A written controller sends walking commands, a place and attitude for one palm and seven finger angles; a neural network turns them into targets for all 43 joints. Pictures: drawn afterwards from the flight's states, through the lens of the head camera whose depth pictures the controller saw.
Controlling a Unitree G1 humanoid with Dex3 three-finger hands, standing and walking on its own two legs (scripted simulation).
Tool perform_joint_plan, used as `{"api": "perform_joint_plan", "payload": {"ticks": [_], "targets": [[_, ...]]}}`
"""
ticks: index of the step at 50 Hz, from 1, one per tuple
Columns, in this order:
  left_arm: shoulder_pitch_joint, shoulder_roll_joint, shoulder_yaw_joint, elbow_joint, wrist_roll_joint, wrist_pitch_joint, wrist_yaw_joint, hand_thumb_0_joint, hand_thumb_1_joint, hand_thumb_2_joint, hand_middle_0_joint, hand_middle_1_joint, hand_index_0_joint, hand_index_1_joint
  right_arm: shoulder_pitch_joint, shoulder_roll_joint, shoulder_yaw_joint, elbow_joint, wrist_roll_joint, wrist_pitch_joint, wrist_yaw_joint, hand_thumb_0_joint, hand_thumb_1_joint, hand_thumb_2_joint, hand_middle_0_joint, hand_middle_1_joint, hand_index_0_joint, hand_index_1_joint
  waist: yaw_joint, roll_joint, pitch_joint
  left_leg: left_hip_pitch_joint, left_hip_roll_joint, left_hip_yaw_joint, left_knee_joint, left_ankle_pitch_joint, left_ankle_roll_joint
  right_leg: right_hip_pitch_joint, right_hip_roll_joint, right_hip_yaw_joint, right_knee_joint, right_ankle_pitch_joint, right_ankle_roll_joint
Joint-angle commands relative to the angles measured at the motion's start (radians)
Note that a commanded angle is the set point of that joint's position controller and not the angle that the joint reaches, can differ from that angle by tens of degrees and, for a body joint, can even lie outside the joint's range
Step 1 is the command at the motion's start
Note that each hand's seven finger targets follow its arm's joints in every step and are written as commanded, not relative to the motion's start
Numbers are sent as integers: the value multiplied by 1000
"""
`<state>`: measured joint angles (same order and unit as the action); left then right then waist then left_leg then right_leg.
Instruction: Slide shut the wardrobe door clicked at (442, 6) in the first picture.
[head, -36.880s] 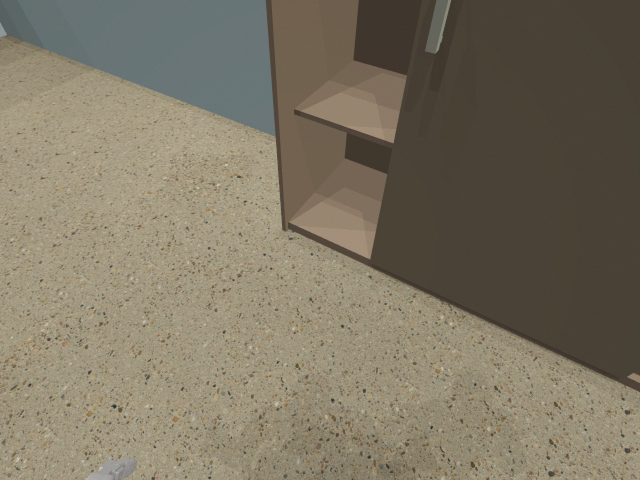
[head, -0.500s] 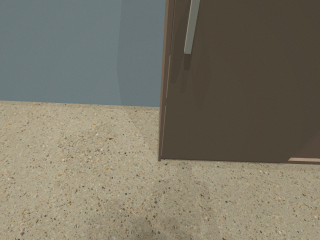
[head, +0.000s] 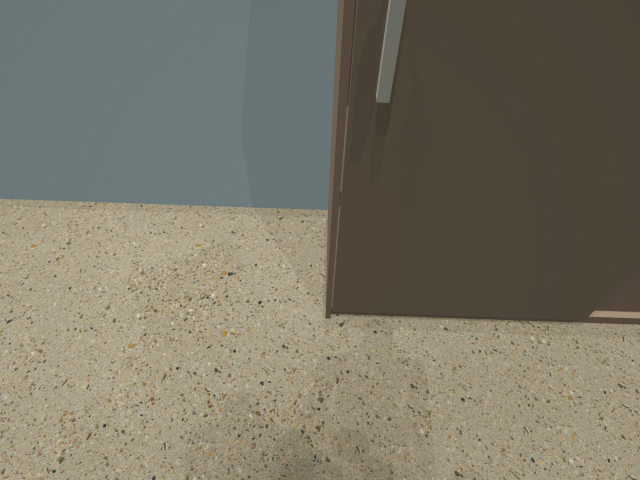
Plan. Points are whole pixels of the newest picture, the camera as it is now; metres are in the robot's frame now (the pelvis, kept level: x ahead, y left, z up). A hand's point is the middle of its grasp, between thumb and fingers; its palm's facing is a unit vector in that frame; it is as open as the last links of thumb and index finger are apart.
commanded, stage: look to check the result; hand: right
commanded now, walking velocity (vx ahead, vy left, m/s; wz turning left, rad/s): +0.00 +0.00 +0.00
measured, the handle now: (390, 32) +0.74 -0.06 +0.22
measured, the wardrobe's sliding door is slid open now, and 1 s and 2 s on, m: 0.00 0.00 0.00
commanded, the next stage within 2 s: stand and wait in 0.54 s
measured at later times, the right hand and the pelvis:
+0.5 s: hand out of the picture +0.00 -0.15 -0.18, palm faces +0.04 +0.99 -0.16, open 7.4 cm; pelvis +0.01 +0.01 +0.00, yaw +0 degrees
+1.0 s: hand out of the picture +0.00 -0.16 -0.18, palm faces +0.03 +0.99 -0.17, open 7.4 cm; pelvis +0.02 +0.00 +0.00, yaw +0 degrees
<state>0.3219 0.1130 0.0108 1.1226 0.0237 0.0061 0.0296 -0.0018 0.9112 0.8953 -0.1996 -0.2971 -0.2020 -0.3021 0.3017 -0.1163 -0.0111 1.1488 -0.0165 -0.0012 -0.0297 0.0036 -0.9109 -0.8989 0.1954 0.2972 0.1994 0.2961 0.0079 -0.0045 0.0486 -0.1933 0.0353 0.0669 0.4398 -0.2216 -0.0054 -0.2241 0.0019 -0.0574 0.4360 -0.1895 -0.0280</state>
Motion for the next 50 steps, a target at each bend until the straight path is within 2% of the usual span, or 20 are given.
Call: {"api": "perform_joint_plan", "payload": {"ticks": [1, 3, 6, 12, 16, 19, 25, 26, 32, 39, 44, 47, 50], "targets": [[72, 83, 17, -20, -4, -9, 8, 0, 900, 900, -200, -300, -200, -300, 75, -93, -15, -22, 3, -15, -8, 0, -900, -900, 200, 300, 200, 300, 0, 25, 19, -40, 69, -77, -109, -35, 43, 7, -84, 98, -85, 7, -10], [67, 78, 14, -14, -3, -10, 8, 0, 900, 900, -200, -300, -200, -300, 72, -90, -15, -18, 4, -14, -8, 0, -900, -900, 200, 300, 200, 300, 0, -1, 36, -47, 71, -77, -109, -33, 43, 5, -88, 101, -97, 8, -11], [61, 80, 15, -15, -5, -10, 9, 0, 900, 900, -200, -300, -200, -300, 81, -89, -14, -16, 3, -14, -9, 0, -900, -900, 200, 300, 200, 300, -4, -1, 35, -41, 68, -73, -106, -7, 41, 16, -90, 101, -89, 36, -12], [58, 75, 13, -7, -4, -5, 7, 0, 900, 900, -200, -300, -200, -300, 70, -97, -13, -14, 4, -14, -9, 0, -900, -900, 200, 300, 200, 300, 0, 22, 61, -53, 74, -79, -127, -48, 42, 9, -84, 93, -93, 5, -7], [52, 82, 15, -6, -5, -8, 7, 0, 900, 900, -200, -300, -200, -300, 71, -98, -13, -18, 4, -18, -10, 0, -900, -900, 200, 300, 200, 300, -1, 23, 29, -37, 72, -81, -124, -17, 41, 32, -87, 92, -82, 41, -7], [46, 77, 12, -1, -4, -9, 8, 0, 900, 900, -200, -300, -200, -300, 66, -97, -13, -15, 5, -17, -9, 0, -900, -900, 200, 300, 200, 300, -1, 12, 49, -40, 74, -79, -126, -10, 40, 25, -88, 92, -91, 45, -5], [39, 81, 11, 1, -4, -10, 9, 0, 900, 900, -200, -300, -200, -300, 63, -99, -14, -14, 6, -17, -9, 0, -900, -900, 200, 300, 200, 300, -2, -12, 42, -28, 73, -82, -128, -6, 41, 31, -89, 95, -98, 43, -5], [41, 85, 13, -3, -5, -10, 9, 0, 900, 900, -200, -300, -200, -300, 68, -99, -14, -16, 4, -18, -10, 0, -900, -900, 200, 300, 200, 300, -3, 9, 34, -22, 69, -79, -126, 5, 40, 35, -92, 92, -90, 55, -5], [33, 82, 12, 5, -5, -9, 8, 0, 900, 900, -200, -300, -200, -300, 61, -99, -12, -12, 5, -18, -10, 0, -900, -900, 200, 300, 200, 300, -3, 12, 55, -30, 73, -79, -132, 8, 39, 37, -92, 90, -94, 60, -3], [35, 88, 12, 6, -5, -12, 10, 0, 900, 900, -200, -300, -200, -300, 63, -100, -12, -10, 6, -20, -9, 0, -900, -900, 200, 300, 200, 300, -2, 5, 23, -11, 72, -85, -132, 28, 39, 54, -95, 90, -94, 73, -4], [35, 88, 10, 12, -6, -14, 11, 0, 900, 900, -200, -300, -200, -300, 64, -103, -13, -9, 6, -21, -10, 0, -900, -900, 200, 300, 200, 300, -3, 10, 24, 2, 71, -81, -129, 47, 38, 53, -99, 89, -96, 91, -4], [33, 90, 11, 10, -6, -12, 11, 0, 900, 900, -200, -300, -200, -300, 62, -100, -11, -7, 6, -19, -11, 0, -900, -900, 200, 300, 200, 300, -2, 12, 48, -12, 70, -80, -132, 27, 38, 46, -98, 90, -100, 74, -4], [31, 87, 10, 13, -6, -11, 10, 0, 900, 900, -200, -300, -200, -300, 61, -102, -11, -6, 6, -17, -9, 0, -900, -900, 200, 300, 200, 300, -2, -10, 58, -19, 70, -81, -135, 10, 38, 41, -97, 90, -109, 50, -3]]}}
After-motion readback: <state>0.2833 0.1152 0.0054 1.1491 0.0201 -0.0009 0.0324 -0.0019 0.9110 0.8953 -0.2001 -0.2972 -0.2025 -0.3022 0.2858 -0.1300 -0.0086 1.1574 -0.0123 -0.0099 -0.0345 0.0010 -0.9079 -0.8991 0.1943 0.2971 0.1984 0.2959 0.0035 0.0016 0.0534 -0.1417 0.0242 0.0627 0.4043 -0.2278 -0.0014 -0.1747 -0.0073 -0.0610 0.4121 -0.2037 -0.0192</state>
